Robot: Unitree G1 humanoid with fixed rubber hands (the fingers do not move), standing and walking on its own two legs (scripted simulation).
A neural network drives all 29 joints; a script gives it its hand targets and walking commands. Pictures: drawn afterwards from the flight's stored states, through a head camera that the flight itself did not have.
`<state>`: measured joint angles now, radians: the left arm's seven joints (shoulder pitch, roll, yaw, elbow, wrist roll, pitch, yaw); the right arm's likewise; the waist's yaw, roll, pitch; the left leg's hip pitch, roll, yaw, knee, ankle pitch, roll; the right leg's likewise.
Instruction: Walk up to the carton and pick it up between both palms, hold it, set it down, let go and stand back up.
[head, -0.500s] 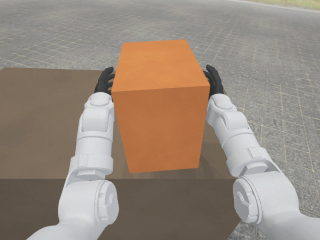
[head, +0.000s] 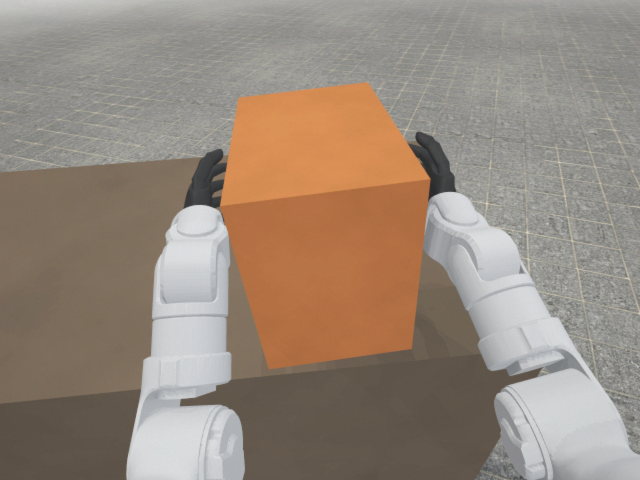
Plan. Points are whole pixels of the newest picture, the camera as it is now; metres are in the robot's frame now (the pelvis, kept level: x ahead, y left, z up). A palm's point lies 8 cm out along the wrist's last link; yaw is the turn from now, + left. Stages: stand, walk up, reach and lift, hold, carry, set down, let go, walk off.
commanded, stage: hold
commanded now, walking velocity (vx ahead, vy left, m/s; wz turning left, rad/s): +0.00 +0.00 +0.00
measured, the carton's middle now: (321, 217) +0.40 -0.02 +0.17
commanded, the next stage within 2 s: none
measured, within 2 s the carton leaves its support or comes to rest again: neither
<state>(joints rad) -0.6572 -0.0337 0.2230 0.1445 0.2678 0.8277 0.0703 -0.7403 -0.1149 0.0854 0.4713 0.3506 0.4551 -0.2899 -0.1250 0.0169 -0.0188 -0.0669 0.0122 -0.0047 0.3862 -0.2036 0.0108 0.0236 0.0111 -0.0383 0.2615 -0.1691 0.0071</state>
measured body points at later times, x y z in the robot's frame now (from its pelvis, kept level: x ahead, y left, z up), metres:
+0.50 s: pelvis -0.03 -0.02 +0.00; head -0.11 +0.00 +0.44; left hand +0.36 +0.14 +0.24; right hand +0.36 -0.14 +0.26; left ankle +0.01 +0.11 -0.75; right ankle -0.01 -0.12 -0.75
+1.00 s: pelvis -0.01 +0.00 +0.00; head -0.09 +0.01 +0.44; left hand +0.37 +0.13 +0.24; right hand +0.37 -0.14 +0.26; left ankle +0.01 +0.11 -0.75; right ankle -0.01 -0.12 -0.75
